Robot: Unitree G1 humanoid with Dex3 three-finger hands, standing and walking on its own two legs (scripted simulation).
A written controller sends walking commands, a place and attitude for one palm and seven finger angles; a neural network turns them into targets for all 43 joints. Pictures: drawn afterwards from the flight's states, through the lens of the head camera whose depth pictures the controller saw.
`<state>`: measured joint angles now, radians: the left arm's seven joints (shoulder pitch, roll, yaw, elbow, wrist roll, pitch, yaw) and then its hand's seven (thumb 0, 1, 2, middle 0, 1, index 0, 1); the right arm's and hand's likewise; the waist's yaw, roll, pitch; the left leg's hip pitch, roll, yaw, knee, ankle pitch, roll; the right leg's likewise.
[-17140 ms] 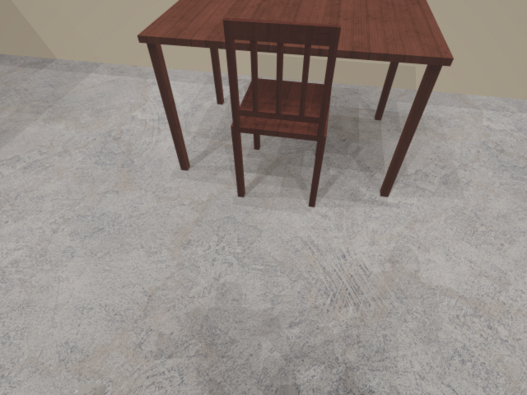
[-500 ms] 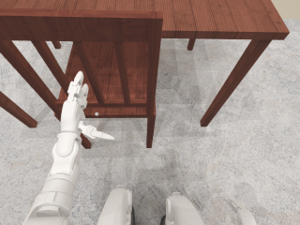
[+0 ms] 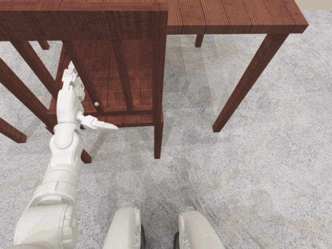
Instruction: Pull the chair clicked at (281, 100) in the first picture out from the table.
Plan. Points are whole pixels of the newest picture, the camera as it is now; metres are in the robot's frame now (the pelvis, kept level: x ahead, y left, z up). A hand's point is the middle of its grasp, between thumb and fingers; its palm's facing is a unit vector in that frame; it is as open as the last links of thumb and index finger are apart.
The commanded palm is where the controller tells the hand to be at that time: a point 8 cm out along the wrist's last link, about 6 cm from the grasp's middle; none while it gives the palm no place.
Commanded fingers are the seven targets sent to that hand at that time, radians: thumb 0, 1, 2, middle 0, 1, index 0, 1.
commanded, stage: push the fingers through the gap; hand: left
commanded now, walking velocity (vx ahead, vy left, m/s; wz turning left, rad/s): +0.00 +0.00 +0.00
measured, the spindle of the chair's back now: (88, 81) +0.52 +0.19 +0.02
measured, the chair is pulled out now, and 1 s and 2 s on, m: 0.00 0.00 0.01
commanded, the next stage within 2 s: hook a spindle and tug to test in 0.88 s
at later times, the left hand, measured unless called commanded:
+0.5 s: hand (97, 88) +0.49 +0.16 +0.03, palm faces +0.05 -1.00 -0.02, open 16.9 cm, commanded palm +0.47 +0.20 +0.03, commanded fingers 0.00 -0.50 0.30 -0.06 -0.08 -0.06 -0.08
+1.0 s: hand (98, 88) +0.50 +0.16 +0.03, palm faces +0.07 -1.00 -0.03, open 16.9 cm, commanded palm +0.47 +0.19 +0.03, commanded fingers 0.00 -0.50 0.30 -0.10 -0.19 -0.10 -0.19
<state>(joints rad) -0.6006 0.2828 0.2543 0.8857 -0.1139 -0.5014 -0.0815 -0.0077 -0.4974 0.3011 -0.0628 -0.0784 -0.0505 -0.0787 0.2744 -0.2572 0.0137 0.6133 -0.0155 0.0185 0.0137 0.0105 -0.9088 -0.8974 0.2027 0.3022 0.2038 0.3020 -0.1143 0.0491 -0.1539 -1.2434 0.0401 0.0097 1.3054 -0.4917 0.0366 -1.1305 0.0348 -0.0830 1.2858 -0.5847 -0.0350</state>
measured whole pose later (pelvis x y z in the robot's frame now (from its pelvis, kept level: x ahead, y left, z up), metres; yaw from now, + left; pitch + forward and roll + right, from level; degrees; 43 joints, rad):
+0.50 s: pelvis +0.00 +0.01 +0.00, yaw -1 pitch +27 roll -4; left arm -0.77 0.33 0.31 1.05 -0.07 -0.53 -0.06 -0.01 -0.50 0.30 -0.06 -0.08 -0.06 -0.08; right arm 0.30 -0.25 0.02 0.62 -0.04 0.07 0.04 0.01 -0.91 -0.90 0.20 0.30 0.20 0.30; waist -0.15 0.06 -0.15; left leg -1.29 0.04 0.02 1.32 -0.50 0.05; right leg -1.17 0.04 -0.08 1.28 -0.58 -0.02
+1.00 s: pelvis +0.01 +0.01 +0.00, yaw -1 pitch +27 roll -4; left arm -0.76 0.32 0.30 1.04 -0.07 -0.54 -0.04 -0.01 -0.50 0.30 -0.06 -0.08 -0.06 -0.08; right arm 0.30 -0.25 0.01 0.62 -0.04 0.11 0.05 0.01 -0.91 -0.90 0.20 0.30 0.20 0.30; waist -0.15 0.05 -0.15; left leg -1.27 0.04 0.01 1.30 -0.50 0.05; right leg -1.15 0.04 -0.08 1.26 -0.58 -0.02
